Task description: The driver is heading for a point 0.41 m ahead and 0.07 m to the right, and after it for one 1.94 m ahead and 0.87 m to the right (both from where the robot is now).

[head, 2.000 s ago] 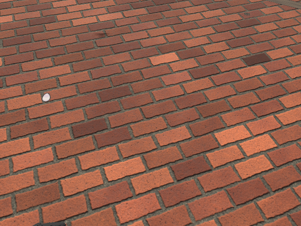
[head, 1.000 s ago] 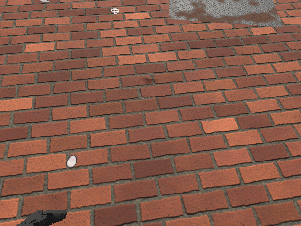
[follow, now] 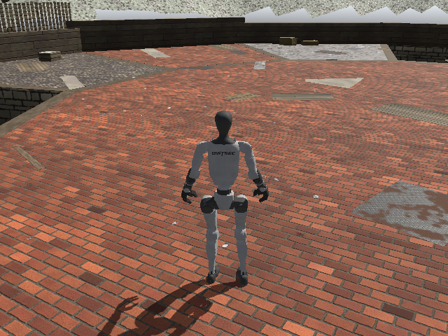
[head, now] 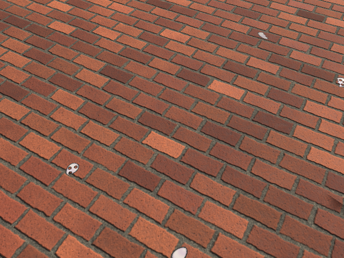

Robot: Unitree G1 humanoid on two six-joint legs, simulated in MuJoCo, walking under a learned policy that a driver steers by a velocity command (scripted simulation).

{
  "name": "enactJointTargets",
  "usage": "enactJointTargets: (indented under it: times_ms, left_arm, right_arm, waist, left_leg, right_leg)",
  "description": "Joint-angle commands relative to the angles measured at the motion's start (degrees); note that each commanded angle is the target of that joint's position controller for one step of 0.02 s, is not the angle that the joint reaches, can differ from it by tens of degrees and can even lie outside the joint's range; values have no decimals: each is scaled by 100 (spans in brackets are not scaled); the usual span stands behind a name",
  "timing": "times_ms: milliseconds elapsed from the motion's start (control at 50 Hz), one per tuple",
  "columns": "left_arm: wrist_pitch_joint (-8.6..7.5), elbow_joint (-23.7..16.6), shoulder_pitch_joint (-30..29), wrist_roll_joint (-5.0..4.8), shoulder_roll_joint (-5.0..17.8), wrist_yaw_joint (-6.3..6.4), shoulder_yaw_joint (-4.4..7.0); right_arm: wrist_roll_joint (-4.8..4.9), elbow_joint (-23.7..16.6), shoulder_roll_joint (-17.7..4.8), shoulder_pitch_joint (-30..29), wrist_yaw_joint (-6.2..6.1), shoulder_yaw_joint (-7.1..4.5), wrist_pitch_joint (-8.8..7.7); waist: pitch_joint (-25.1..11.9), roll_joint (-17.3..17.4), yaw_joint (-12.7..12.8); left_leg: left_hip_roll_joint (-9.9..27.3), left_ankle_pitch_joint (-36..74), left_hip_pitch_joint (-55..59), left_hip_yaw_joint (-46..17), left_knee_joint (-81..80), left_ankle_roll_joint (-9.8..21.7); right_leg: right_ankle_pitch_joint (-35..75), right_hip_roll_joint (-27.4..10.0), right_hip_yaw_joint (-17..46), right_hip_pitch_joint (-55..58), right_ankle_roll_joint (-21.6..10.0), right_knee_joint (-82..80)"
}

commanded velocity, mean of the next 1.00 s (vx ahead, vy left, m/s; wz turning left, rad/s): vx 0.46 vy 0.00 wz -0.11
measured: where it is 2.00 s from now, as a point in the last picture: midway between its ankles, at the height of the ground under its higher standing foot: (207, 158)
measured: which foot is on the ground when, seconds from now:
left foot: down 0.00-0.04, up 0.06-0.44, down 0.46-0.96, up 0.98-1.00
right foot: up 0.00-0.02, down 0.04-0.48, up 0.50-0.96, down 0.98-1.00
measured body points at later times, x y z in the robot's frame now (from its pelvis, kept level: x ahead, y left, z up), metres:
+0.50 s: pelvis +0.20 +0.03 -0.01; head +0.23 +0.04 +0.44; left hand +0.12 +0.31 -0.14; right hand +0.46 -0.17 -0.07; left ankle +0.27 +0.15 -0.74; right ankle +0.04 -0.14 -0.71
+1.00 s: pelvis +0.47 +0.01 -0.02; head +0.51 +0.00 +0.42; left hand +0.73 +0.22 -0.10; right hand +0.44 -0.28 -0.15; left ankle +0.28 +0.15 -0.71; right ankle +0.58 -0.08 -0.74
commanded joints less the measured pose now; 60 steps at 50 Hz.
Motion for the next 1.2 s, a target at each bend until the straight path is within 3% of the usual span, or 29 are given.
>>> enactJointTargets:
  times_ms: [20, 40, 60, 80, 120, 180, 300, 380, 420, 460, 480, 500, 520, 540, 560, 580, 660, 780, 880, 920, 960, 980, 1000, 1020, 1040, 1060, 1080, 1120, 1200]
  left_arm:
    - [-213, -161, 607, 26, 522, -32, 189]
    - [-235, -68, 1159, 144, 785, -10, 232]
    - [-219, 11, 1341, 281, 1377, -55, 372]
    - [-260, -58, 1056, 232, 1269, -56, 389]
    - [-271, -145, 789, 44, 769, 15, 254]
    - [-269, -54, 991, 39, 659, 53, 187]
    - [-196, 161, 1478, -33, 822, 43, 195]
    - [-124, 307, 1748, -123, 996, 2, 233]
    - [-73, 346, 1677, -152, 1099, 13, 267]
    - [-88, 317, 1622, -133, 907, 19, 190]
    - [-157, 58, 1596, 24, 404, 5, 21]
    - [-273, -17, 1957, -57, 97, 22, -84]
    - [-311, -2, 1549, -215, 730, 11, 107]
    - [-323, -99, 1190, -260, 823, -13, 153]
    - [-306, -78, 1045, -198, 723, -1, 148]
    - [-253, -64, 1015, -138, 645, -3, 168]
    - [-18, -44, 1105, -139, 241, -17, 134]
    - [-72, -454, 34, -73, 85, -181, 44]
    - [-69, -934, -683, -85, 157, -366, 39]
    - [-37, -1035, -521, -81, 340, -399, 133]
    - [11, -837, 657, -102, 749, -347, 372]
    - [72, -627, 1603, -107, 1135, -241, 565]
    - [58, -630, 1574, -153, 1804, -173, 667]
    - [-25, -828, 1757, -119, 1419, -185, 544]
    - [-89, -785, 1570, -51, 1079, -191, 448]
    - [-129, -804, 1229, -64, 943, -182, 406]
    - [-138, -870, 832, -60, 779, -175, 350]
    - [-148, -1022, 489, 57, 663, -134, 297]
    - [-158, -898, 623, -29, 850, -12, 348]
  right_arm:
    - [-3, -319, -506, -99, -10, -99, -68]
    - [-18, -326, -70, -89, -12, 31, -89]
    - [61, -596, -129, -177, -2, 15, -193]
    - [86, -588, -536, -334, 4, -80, -294]
    - [20, -334, -689, -198, 56, -152, -337]
    - [-37, -306, -407, -408, 134, -91, -427]
    - [45, -511, 30, -1301, 249, 95, -536]
    - [120, -572, -104, -1541, 364, 72, -593]
    - [121, -497, -284, -1195, 368, -4, -611]
    - [61, -113, -720, 215, 258, -241, -596]
    - [-103, 19, -1196, 1252, 163, -348, -549]
    - [-102, 118, -1336, 1446, 185, -348, -512]
    - [-69, 169, -831, 1260, 188, -208, -528]
    - [-27, 193, -631, 903, 179, -130, -541]
    - [-46, 197, -483, 540, 186, -81, -561]
    - [-79, 218, -338, 290, 206, -47, -595]
    - [-119, 435, -249, -29, 202, -80, -780]
    - [-96, 735, -535, 100, 97, -161, -782]
    - [40, 1014, -809, 507, 42, -252, -586]
    - [55, 1014, -987, 482, -3, -295, -480]
    - [80, 977, -1088, 380, -52, -302, -377]
    - [35, 910, -963, 404, -84, -230, -403]
    - [-204, 615, -39, 1097, 27, 65, -539]
    - [-29, 551, -392, 647, 122, 64, -781]
    - [204, 368, -740, -14, 179, -33, -903]
    - [180, 288, -661, -200, 161, 16, -968]
    - [27, 334, -636, -248, 117, 6, -976]
    - [-87, 369, -690, -38, 107, -50, -853]
    - [-174, 288, -367, -374, 87, 53, -679]
  waist:
    - [-374, 627, 418]
    - [-456, -238, 538]
    - [68, -1320, 427]
    - [547, -1242, 382]
    - [555, -854, 255]
    - [468, -795, 340]
    - [515, -865, 737]
    - [622, -904, 765]
    - [458, -960, 431]
    - [-502, -625, -357]
    - [-1554, 350, -712]
    - [-2160, 1739, -524]
    - [-1408, 1101, -616]
    - [-708, 930, -483]
    - [-385, 609, -305]
    - [-92, 648, -143]
    - [239, 500, 210]
    - [594, 194, -51]
    - [701, 115, -219]
    - [359, 332, -23]
    - [-367, 423, 683]
    - [-868, 107, 1143]
    - [-1387, -1547, 421]
    - [-2358, -1029, 785]
    - [-1536, -659, 927]
    - [-911, -199, 678]
    - [-489, 80, 413]
    - [-270, -130, 68]
    - [23, -102, 77]
  left_leg:
    - [987, -2636, -461, -1405, -638, 509]
    - [447, -2607, -1114, -640, 973, 113]
    - [-128, -2376, -2520, 119, 2033, -35]
    - [323, -1900, -2938, -145, 2727, -72]
    - [508, -1041, -2964, -69, 2953, -183]
    - [748, -112, -2627, 446, 2831, -346]
    - [874, 626, -1560, 1050, 958, -502]
    - [774, 404, -990, 1163, 211, -313]
    - [658, 303, -304, 1216, -137, -84]
    - [771, 431, 2048, 1051, -346, 256]
    - [2243, 147, 4137, -671, -172, 740]
    - [3186, -963, 4651, -2800, -979, 1316]
    - [2959, -1430, 4032, -2440, -1181, 1118]
    - [2741, -1132, 3327, -1565, -1298, 927]
    - [2472, -717, 2707, -1033, -1481, 815]
    - [2269, -262, 2209, -578, -1686, 772]
    - [2118, 1030, 1426, 508, -2159, 788]
    - [1991, 1534, 1459, 1583, -2361, 626]
    - [2315, 2448, 2568, 1903, -1890, 469]
    - [2309, 4361, 2863, 2066, -1147, 338]
    - [2122, 5388, 2549, 2239, 635, 140]
    - [1894, 4202, 1373, 2255, 2210, -90]
    - [756, -1613, -1353, 1951, 4486, -498]
    - [393, -2454, -2084, 507, 5335, -469]
    - [737, -1905, -2556, 321, 5235, -325]
    - [993, -1396, -2459, 364, 4688, -239]
    - [1174, -1157, -2130, 411, 4140, -264]
    - [1304, -950, -1425, 387, 3722, -379]
    - [1235, -185, -1248, 666, 2399, -725]
  right_leg:
    - [163, -231, -92, 1532, -336, -1097]
    - [-769, -1306, 1118, 2147, -684, -1698]
    - [-2357, -2138, 3126, 2225, -1380, -2467]
    - [-2908, -2336, 3556, 1881, -1665, -2648]
    - [-2060, -1803, 2492, 2041, -1313, -2538]
    - [-722, -1414, 1471, 1953, -1158, -2702]
    - [782, -1181, 415, 1703, -1145, -2723]
    - [1100, -1467, 491, 1881, -1159, -2542]
    - [2223, -1566, 432, 2015, -1054, -2160]
    - [3425, -1088, -23, 1350, -747, -402]
    - [1684, -617, -317, -339, -426, 1662]
    - [-1631, 57, -8, -1626, -267, 3068]
    - [-1405, -241, 365, -2118, -285, 3658]
    - [-876, -461, 232, -2253, -334, 3614]
    - [-417, -638, 156, -2066, -315, 3394]
    - [-96, -752, 153, -1889, -280, 3185]
    - [537, -812, 196, -1612, -131, 2938]
    - [2162, -646, -172, -1510, -193, 876]
    - [1684, -490, -527, -1716, -536, 65]
    - [1074, -122, -890, -1164, -751, 53]
    - [850, 354, -1094, 524, -1073, -142]
    - [1027, 155, -472, 2256, -1332, -347]
    - [382, -1445, 2692, 4420, -2422, -622]
    - [-540, -1976, 4622, 4928, -2857, -1657]
    - [-338, -1804, 3804, 4438, -2440, -1873]
    - [119, -1562, 3107, 3565, -2208, -1878]
    - [844, -1347, 2556, 2698, -2055, -1909]
    - [1805, -1135, 2095, 1699, -2081, -2131]
    - [2341, -780, 1287, 827, -1931, -2292]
